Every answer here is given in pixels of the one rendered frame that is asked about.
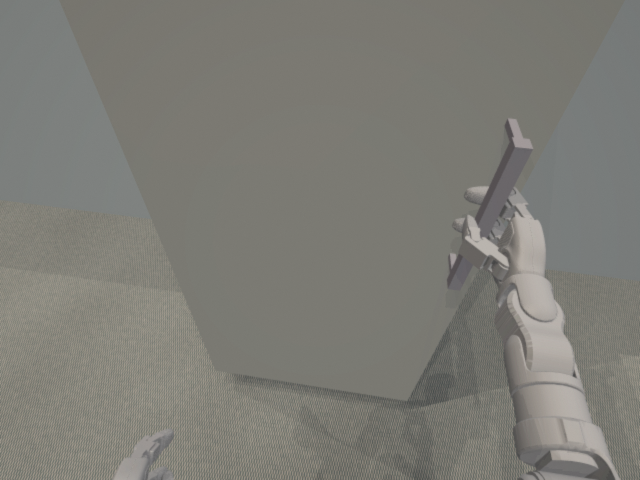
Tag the left robot hand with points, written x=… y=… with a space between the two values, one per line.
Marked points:
x=146 y=451

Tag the fridge door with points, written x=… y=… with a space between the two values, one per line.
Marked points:
x=303 y=161

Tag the robot right forearm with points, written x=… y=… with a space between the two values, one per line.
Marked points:
x=554 y=431

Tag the handle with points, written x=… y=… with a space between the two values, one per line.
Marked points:
x=506 y=176

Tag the right robot hand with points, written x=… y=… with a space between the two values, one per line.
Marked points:
x=517 y=249

